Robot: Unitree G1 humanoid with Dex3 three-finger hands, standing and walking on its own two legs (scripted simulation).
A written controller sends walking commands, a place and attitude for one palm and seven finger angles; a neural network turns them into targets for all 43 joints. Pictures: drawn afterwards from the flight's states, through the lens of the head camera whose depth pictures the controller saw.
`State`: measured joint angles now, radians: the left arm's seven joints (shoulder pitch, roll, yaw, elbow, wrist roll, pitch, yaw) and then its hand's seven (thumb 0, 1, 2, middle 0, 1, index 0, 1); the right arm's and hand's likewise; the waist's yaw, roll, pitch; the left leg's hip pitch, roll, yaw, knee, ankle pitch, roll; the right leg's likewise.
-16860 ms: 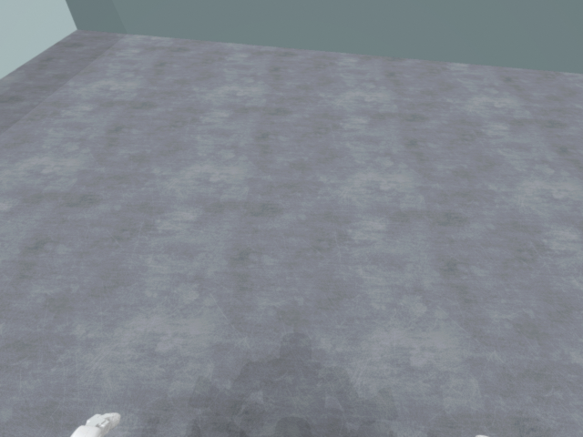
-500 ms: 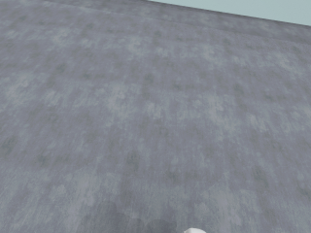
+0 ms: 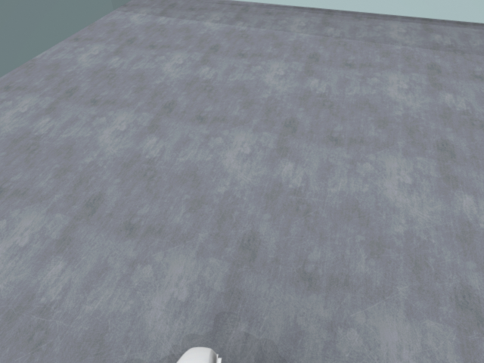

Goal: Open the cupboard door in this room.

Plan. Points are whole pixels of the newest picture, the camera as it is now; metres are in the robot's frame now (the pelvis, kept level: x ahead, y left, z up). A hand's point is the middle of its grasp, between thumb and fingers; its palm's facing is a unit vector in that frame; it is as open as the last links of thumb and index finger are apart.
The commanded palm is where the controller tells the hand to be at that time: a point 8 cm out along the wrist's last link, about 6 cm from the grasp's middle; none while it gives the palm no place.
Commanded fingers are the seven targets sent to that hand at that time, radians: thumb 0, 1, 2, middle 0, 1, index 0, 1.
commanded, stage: turn or walk to find it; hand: left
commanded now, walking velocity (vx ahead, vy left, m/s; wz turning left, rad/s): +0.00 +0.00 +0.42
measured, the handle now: out of the picture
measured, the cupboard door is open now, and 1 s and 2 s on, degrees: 0 0 0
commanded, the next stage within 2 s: none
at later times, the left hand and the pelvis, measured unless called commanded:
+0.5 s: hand out of the picture -0.03 +0.28 -0.17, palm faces +0.26 -0.94 -0.23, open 7.4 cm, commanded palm none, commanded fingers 0.00 0.90 0.90 -0.20 -0.30 -0.20 -0.30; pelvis -0.03 +0.06 +0.00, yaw +11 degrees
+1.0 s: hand out of the picture -0.04 +0.20 -0.14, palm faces +0.41 -0.87 -0.28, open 7.4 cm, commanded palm none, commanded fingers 0.00 0.90 0.90 -0.20 -0.30 -0.20 -0.30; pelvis -0.05 -0.01 +0.00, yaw +25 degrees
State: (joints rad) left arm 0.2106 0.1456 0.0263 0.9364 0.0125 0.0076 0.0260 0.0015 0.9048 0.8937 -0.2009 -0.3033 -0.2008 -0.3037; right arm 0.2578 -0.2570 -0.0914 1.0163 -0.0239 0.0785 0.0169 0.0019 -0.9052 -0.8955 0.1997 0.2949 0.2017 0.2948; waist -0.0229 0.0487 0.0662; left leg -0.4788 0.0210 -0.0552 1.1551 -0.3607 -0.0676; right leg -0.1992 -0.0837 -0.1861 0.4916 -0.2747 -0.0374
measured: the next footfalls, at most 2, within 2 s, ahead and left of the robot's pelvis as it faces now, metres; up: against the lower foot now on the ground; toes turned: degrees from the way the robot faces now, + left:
left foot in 0.24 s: +0.00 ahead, +0.15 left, +0.00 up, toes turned +10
right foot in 0.78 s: +0.02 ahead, -0.08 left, +0.00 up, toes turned +16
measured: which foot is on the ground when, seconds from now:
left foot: up 0.00-0.22, down 0.24-0.78, up 0.80-1.00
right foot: down 0.00-0.24, up 0.26-0.76, down 0.78-1.00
